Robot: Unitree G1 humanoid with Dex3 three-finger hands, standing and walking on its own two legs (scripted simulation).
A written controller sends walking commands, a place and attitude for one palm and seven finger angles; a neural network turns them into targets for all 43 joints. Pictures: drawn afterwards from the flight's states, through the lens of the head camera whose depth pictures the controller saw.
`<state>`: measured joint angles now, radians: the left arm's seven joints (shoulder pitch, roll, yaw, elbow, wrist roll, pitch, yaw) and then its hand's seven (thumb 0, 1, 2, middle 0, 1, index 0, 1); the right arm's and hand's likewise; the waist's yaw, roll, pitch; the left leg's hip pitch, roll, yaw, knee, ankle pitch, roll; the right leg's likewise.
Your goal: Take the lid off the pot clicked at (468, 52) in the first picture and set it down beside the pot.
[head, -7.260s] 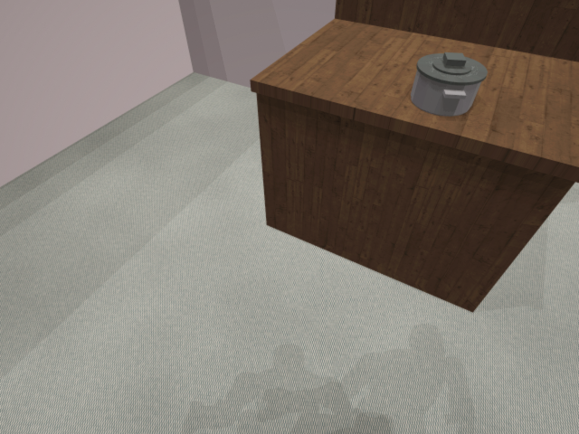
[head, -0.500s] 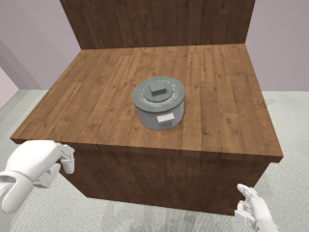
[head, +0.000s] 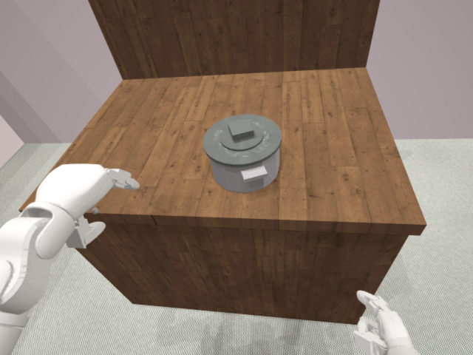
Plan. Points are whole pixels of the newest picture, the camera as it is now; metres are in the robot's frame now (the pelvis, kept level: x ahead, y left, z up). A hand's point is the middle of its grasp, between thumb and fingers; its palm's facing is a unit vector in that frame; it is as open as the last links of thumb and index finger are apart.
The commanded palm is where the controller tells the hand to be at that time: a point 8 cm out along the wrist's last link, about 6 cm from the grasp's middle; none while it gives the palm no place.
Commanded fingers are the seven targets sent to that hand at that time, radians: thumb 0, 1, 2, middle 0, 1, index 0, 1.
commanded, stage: reach forward and open the fingers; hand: left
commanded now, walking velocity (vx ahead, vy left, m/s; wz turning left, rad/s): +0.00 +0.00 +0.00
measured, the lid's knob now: (240, 129) +0.56 +0.06 +0.08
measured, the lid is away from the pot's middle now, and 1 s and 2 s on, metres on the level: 0.00 0.00 0.00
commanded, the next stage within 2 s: move the open hand above the knob in 0.08 s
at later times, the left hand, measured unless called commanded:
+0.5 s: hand (130, 174) +0.35 +0.21 +0.16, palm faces -0.15 -0.01 -0.99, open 9.9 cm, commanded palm +0.33 +0.20 +0.22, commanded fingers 0.00 -0.30 1.48 -0.85 -0.08 -0.85 -0.08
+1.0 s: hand (172, 148) +0.42 +0.16 +0.15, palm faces -0.21 -0.01 -0.98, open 9.9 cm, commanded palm +0.41 +0.16 +0.22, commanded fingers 0.00 -0.30 1.48 -0.85 -0.08 -0.85 -0.08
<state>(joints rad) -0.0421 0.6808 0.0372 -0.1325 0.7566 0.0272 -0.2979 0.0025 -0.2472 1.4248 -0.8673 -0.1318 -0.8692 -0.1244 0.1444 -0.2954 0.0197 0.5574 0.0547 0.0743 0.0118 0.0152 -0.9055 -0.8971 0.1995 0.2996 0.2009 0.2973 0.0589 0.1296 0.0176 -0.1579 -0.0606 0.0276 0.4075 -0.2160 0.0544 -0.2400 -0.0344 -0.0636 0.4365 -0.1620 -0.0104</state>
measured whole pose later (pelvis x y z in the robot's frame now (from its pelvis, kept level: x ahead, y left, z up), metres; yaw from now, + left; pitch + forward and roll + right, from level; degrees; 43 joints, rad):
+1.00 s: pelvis +0.02 -0.01 +0.00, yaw +1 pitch +2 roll +1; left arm -0.66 0.52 -0.25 0.32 0.84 0.24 -0.38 0.00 -0.30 1.48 -0.86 -0.09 -0.86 -0.08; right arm 0.13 -0.30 0.03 0.59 0.08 0.13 0.02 0.01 -0.91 -0.90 0.20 0.30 0.20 0.30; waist 0.00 0.11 0.00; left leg -0.22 -0.06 0.02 0.44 -0.25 0.04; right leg -0.31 -0.04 -0.07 0.51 -0.22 -0.02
